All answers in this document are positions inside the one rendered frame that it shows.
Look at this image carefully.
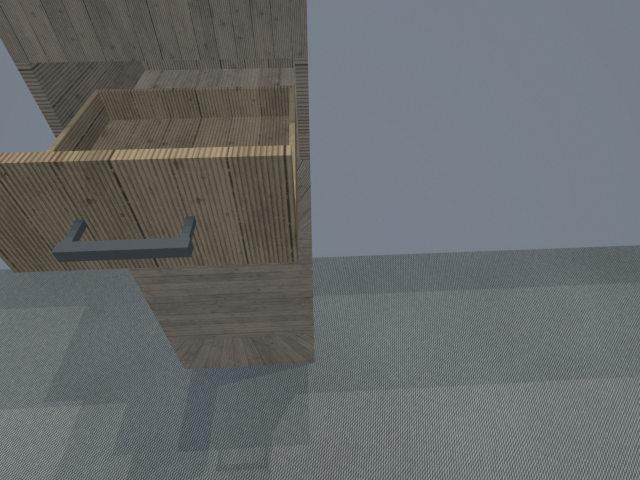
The drawer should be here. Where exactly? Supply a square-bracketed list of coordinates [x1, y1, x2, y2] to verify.
[0, 86, 298, 273]

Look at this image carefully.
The handle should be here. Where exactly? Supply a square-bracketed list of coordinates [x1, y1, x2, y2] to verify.
[52, 216, 196, 262]

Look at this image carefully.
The cabinet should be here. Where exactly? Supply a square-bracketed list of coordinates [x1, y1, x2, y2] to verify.
[0, 0, 315, 369]

